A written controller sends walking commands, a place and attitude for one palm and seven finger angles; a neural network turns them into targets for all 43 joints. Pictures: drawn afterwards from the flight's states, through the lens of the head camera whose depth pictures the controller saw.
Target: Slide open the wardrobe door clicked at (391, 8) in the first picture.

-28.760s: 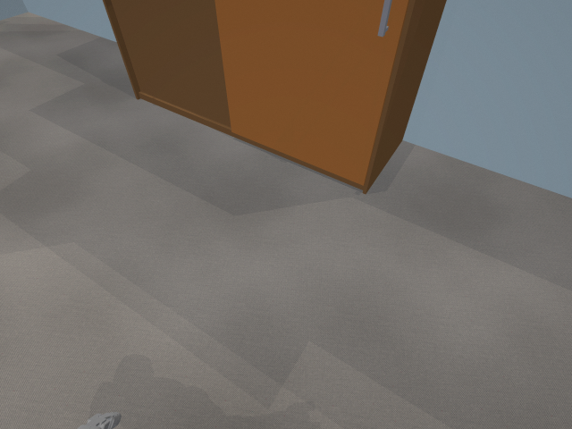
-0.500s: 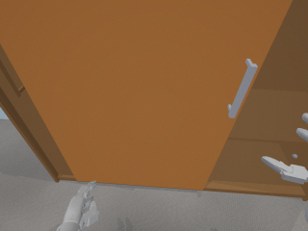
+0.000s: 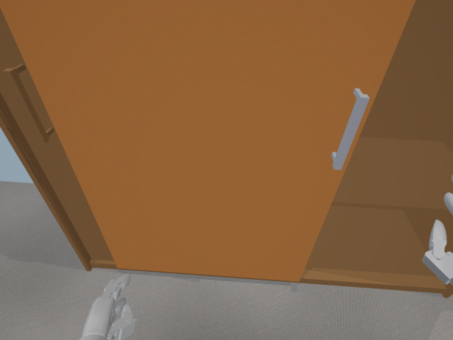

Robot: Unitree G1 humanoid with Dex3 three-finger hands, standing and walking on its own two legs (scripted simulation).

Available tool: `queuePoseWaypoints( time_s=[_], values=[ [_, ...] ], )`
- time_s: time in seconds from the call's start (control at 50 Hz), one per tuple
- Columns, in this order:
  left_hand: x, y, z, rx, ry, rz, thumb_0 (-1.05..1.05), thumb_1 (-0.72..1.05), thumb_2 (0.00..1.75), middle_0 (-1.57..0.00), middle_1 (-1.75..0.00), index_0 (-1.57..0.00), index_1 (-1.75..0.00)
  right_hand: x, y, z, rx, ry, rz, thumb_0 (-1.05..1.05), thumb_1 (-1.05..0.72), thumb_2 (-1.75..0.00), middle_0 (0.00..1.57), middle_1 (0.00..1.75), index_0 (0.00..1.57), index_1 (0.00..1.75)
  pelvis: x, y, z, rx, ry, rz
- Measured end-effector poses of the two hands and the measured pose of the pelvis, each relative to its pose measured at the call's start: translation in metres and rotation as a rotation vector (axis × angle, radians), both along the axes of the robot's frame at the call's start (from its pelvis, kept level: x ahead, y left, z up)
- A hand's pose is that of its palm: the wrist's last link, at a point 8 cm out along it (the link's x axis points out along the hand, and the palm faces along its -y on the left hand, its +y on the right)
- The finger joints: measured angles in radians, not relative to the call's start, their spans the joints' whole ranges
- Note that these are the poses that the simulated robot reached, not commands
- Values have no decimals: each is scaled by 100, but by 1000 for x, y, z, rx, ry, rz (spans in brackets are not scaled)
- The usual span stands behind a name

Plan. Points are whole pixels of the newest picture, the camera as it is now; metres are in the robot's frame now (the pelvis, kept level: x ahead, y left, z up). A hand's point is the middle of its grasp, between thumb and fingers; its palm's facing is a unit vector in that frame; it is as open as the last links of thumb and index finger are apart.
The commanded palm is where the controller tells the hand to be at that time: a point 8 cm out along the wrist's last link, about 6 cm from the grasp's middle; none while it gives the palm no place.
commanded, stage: draw the hand back to the body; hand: right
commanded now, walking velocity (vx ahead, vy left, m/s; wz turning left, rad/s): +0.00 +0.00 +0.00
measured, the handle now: (346, 131) +0.57 -0.31 +0.11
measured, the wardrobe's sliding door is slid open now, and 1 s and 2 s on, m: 0.67 0.67 0.67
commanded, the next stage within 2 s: step back with the hand held close in 0.24 s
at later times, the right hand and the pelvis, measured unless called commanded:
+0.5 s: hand out of the picture +0.11 -0.32 +0.18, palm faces +0.50 +0.85 -0.17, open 7.4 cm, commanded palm +0.07 -0.35 +0.18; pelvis -0.07 -0.05 -0.05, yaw +0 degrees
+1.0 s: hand out of the picture +0.01 -0.42 +0.16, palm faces +0.38 +0.85 -0.36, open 7.4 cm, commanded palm -0.07 -0.47 +0.18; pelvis -0.23 -0.18 -0.03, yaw +3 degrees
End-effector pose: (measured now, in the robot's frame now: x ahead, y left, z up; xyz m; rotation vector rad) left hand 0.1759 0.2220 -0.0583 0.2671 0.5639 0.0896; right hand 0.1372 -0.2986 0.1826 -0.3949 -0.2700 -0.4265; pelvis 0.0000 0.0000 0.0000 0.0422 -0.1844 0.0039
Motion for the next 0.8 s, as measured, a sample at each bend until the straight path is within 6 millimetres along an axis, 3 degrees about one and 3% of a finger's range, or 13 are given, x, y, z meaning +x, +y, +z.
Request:
queuePoseWaypoints(
  time_s=[0.24, 0.42, 0.5, 0.56, 0.64, 0.74, 0.8],
  values=[
    [-12, -16, -5, 31, -37, -62, 1, 91, 90, -20, -30, -20, -30, -38, -13, -9, 23, -82, -22, 1, -89, -90, 21, 31, 21, 31, -30, -5, -18, 40, -47, -26],
    [-31, -42, -14, 47, -64, -69, 1, 91, 90, -20, -30, -20, -30, -64, -43, -12, -6, -208, -23, 2, -89, -90, 21, 31, 21, 30, -59, -27, -44, 76, -62, -35],
    [-61, -55, -14, 67, -16, -12, 1, 91, 90, -20, -30, -21, -30, -66, -59, -11, -10, -309, 31, 1, -89, -90, 21, 30, 21, 30, -69, -46, -46, 66, -28, 20],
    [-91, -63, -19, 67, -16, 28, 1, 91, 90, -20, -30, -21, -30, -58, -70, -9, -23, -344, 82, 1, -89, -90, 21, 30, 21, 30, -89, -65, -51, 78, -15, 51],
    [-147, -79, -23, -5, 93, 94, 1, 91, 90, -20, -30, -20, -30, -59, -82, 4, -55, -272, 128, 1, -89, -90, 21, 30, 21, 30, -115, -81, -30, 84, 26, 46],
    [-213, -98, -19, -48, 222, 148, 1, 91, 90, -20, -30, -20, -30, -100, -90, 24, -133, -125, 165, 2, -89, -90, 21, 30, 21, 30, -139, -103, -3, 70, 124, 60],
    [-236, -103, -35, -39, 239, 156, 1, 90, 90, -20, -30, -20, -30, -129, -97, 26, -248, -121, 186, 1, -89, -90, 21, 30, 21, 30, -159, -118, -17, 7, 141, 118]
  ],
)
